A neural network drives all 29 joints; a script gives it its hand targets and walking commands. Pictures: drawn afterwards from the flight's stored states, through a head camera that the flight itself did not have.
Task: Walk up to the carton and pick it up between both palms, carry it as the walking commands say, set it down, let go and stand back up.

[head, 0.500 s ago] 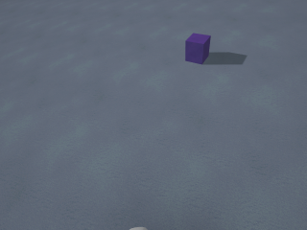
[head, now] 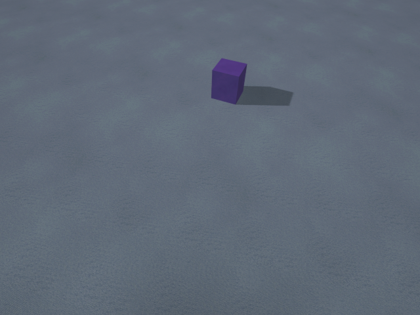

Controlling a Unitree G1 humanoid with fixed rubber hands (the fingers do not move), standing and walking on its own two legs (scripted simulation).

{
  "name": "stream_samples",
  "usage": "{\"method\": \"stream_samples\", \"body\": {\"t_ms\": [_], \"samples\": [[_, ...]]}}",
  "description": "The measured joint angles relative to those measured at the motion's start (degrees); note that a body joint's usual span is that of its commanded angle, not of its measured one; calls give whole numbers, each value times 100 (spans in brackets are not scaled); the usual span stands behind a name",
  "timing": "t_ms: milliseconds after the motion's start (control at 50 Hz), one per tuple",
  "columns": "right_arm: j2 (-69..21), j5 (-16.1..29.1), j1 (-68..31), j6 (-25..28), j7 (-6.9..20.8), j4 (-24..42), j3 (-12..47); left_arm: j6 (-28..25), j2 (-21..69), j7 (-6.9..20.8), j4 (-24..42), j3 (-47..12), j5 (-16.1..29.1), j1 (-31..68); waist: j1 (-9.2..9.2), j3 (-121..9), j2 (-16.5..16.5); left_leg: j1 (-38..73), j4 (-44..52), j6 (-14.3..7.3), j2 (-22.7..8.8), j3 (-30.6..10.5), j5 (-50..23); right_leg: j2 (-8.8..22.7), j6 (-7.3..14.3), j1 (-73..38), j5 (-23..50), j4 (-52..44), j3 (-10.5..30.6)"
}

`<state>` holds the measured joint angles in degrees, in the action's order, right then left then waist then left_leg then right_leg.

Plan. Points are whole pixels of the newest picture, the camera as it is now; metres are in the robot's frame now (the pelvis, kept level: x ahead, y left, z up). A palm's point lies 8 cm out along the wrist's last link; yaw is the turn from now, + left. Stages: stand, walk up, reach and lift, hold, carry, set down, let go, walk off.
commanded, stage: walk up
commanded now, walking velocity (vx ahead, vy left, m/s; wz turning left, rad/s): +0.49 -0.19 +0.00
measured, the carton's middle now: (228, 81) +1.82 -0.08 -0.64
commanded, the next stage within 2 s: none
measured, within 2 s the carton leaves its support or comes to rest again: neither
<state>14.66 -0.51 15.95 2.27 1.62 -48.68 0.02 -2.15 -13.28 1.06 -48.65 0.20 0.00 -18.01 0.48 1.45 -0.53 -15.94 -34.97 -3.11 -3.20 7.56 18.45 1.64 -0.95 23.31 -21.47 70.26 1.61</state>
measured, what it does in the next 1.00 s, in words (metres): walks ahead: right foot, then left foot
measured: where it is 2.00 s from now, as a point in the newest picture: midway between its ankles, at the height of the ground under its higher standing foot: (222, 200)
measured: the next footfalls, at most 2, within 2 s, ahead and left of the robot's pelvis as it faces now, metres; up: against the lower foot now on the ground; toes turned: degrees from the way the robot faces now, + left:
right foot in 0.38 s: +0.39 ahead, -0.14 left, +0.00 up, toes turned -5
left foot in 0.88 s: +0.52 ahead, +0.12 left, +0.00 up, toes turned +11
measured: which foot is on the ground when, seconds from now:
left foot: down 0.00-0.40, up 0.42-0.86, down 0.88-1.00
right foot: up 0.00-0.36, down 0.38-0.88, up 0.90-1.00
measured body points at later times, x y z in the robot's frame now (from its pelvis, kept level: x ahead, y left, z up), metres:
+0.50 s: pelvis +0.25 -0.05 -0.02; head +0.27 -0.04 +0.43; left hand +0.32 +0.20 -0.15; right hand +0.30 -0.31 -0.15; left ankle +0.08 +0.05 -0.64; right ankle +0.35 -0.14 -0.73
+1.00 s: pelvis +0.44 +0.02 +0.00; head +0.47 +0.07 +0.45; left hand +0.49 +0.26 -0.17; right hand +0.51 -0.24 -0.12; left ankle +0.48 +0.11 -0.73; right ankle +0.37 -0.13 -0.66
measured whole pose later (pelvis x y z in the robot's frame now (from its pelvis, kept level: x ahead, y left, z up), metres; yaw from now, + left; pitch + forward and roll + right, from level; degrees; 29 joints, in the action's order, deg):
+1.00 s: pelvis +0.44 +0.02 +0.00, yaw +0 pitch +0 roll -4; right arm 13.9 -0.5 15.0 1.1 0.9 -51.2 0.0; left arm -1.2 -13.4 1.6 -52.8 0.3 0.0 -16.2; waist 0.4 2.6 -1.0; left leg -21.3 -37.6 -2.0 -7.4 7.7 16.6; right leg -0.3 1.6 20.5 -22.4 59.9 -2.6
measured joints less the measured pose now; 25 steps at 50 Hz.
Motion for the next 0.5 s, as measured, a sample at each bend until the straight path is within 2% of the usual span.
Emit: {"method": "stream_samples", "body": {"t_ms": [80,200,280,360,380,400,440,480,500], "samples": [[-1,0,341,1,-13,-188,1,183,-4,25,-3,9,0,379,-6,0,-124,639,223,8,3,3,241,5,0,736,633,-155,-3],[-2,0,573,3,-21,-245,1,337,-5,138,-1,9,0,505,-4,-5,-236,1455,656,106,35,5,531,47,0,1215,1403,-1199,-133],[-2,0,581,3,-54,-244,1,365,-6,185,2,10,0,534,-2,-4,-246,1845,939,217,61,8,725,47,0,1195,1597,-2133,-316],[-3,0,581,3,-64,-245,2,332,-7,194,-2,10,0,572,2,-8,-209,2015,936,356,84,12,1080,38,0,851,1446,-3420,-640],[-3,0,581,3,-64,-246,2,293,-12,194,-27,10,0,569,6,-8,-198,2008,743,374,78,16,1218,20,0,653,1377,-3726,-714],[10,0,548,1,-65,-248,1,249,2,193,-73,11,0,570,14,19,-103,1905,305,381,-17,9,1368,-40,89,576,1699,-3790,-777],[3,0,389,-3,-65,-249,1,185,23,191,-140,12,0,557,30,123,80,1317,-1360,382,-184,-112,1364,-165,333,569,1500,-3410,-861],[2,0,228,-5,-65,-244,1,143,25,173,-176,11,0,467,25,116,99,599,-2785,382,-92,-169,1349,-171,429,412,1240,-3403,-862],[3,0,158,-5,-65,-241,1,117,25,155,-185,11,0,408,22,111,105,312,-3131,382,-46,-174,1268,-171,435,266,1190,-3509,-871]]}}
